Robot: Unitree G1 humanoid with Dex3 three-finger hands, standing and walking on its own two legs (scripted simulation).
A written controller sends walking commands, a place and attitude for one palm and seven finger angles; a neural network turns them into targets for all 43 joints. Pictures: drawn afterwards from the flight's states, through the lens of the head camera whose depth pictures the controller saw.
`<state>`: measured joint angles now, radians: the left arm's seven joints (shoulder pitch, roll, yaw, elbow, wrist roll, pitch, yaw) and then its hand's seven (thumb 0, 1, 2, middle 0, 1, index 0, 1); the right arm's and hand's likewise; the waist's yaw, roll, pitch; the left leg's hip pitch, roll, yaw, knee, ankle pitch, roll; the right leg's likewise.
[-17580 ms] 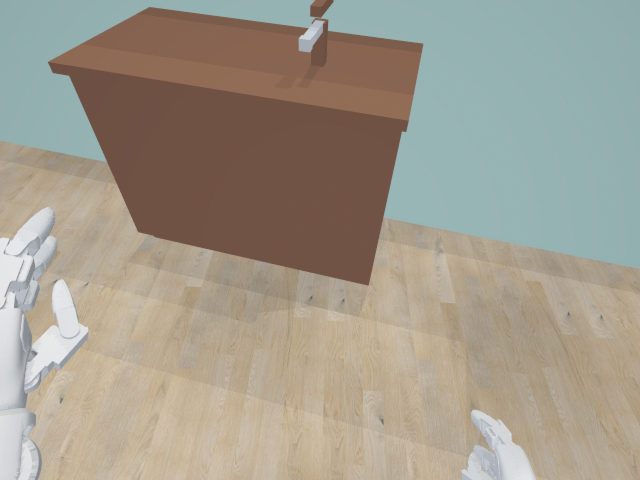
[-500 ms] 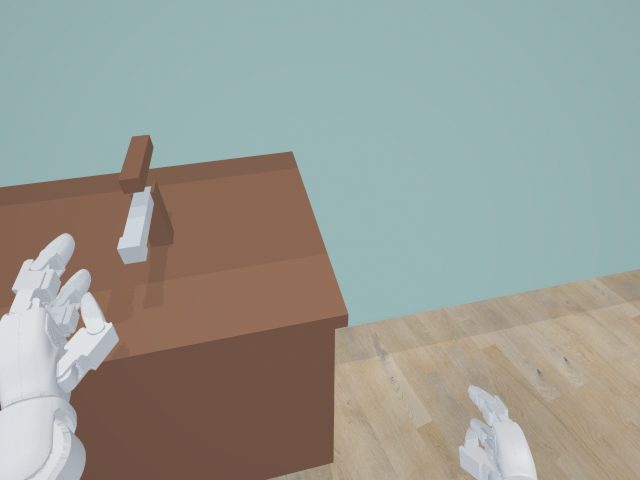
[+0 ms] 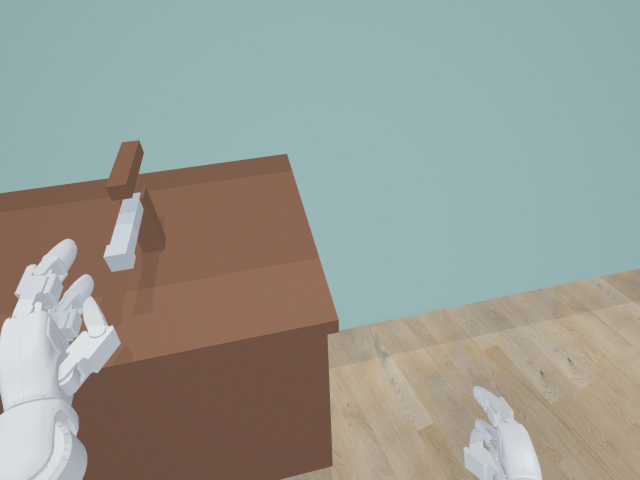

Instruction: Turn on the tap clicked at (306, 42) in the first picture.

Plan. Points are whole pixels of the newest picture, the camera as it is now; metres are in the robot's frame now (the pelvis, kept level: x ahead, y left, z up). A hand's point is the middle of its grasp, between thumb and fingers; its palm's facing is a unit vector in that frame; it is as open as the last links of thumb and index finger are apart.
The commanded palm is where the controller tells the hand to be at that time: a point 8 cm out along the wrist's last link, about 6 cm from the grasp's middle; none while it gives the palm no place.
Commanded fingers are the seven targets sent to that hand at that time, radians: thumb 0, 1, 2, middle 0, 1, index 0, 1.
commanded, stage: reach beside the lever's end, fingers flat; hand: left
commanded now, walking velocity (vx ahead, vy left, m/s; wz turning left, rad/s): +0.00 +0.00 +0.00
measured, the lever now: (120, 256) +0.33 +0.33 +0.13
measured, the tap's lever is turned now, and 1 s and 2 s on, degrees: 0 0 0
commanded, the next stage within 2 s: none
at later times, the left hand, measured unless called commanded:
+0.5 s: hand (107, 317) +0.21 +0.26 +0.16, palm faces +0.54 -0.83 -0.11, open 7.4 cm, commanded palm +0.16 +0.30 +0.16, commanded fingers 0.00 0.90 0.90 -0.20 -0.29 -0.20 -0.29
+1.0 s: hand (101, 304) +0.24 +0.29 +0.14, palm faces +0.56 -0.82 -0.10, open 7.6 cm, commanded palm +0.19 +0.34 +0.15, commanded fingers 0.00 0.90 0.90 -0.17 -0.23 -0.17 -0.23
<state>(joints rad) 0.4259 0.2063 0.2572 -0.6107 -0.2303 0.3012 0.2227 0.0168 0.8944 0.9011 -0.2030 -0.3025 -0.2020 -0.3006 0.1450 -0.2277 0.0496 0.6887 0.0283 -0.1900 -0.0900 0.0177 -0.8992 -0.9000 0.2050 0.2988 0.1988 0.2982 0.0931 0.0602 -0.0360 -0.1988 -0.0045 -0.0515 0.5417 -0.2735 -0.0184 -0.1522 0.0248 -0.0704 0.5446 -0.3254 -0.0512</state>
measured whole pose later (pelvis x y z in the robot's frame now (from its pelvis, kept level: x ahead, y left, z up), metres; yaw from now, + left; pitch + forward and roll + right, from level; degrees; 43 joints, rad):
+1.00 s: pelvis +0.01 +0.01 +0.00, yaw -1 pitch -1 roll +0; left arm 0.22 0.26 0.38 -0.25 -0.24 0.20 0.17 0.02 0.89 0.90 -0.19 -0.25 -0.19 -0.25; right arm 0.16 -0.22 0.03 0.71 0.03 -0.18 -0.11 0.02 -0.90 -0.90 0.21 0.30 0.20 0.30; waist 0.06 0.04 -0.03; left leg -0.23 -0.01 -0.03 0.52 -0.27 0.00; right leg -0.19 0.02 -0.05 0.53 -0.31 -0.04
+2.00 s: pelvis -0.01 +0.02 +0.00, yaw -1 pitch +2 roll +0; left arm -0.05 0.36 0.51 0.25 -0.23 -0.01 0.06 0.02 0.90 0.90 -0.15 -0.15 -0.15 -0.15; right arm 0.22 -0.26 0.01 0.72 0.04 -0.17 -0.11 0.02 -0.90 -0.90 0.21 0.30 0.20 0.30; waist 0.03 0.04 -0.04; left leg -0.35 -0.01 -0.03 0.60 -0.28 0.00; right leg -0.30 0.02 -0.05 0.58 -0.31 -0.03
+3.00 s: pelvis +0.00 +0.01 +0.00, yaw -1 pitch +1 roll +0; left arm -0.03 0.26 0.40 0.12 -0.18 0.02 0.19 0.02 0.92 0.92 -0.15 -0.15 -0.15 -0.15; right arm 0.18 -0.25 0.01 0.72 0.03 -0.13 -0.10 0.02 -0.90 -0.90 0.21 0.30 0.20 0.30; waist 0.04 0.04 -0.03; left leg -0.33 -0.01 -0.04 0.59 -0.29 0.00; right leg -0.28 0.02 -0.06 0.58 -0.33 -0.04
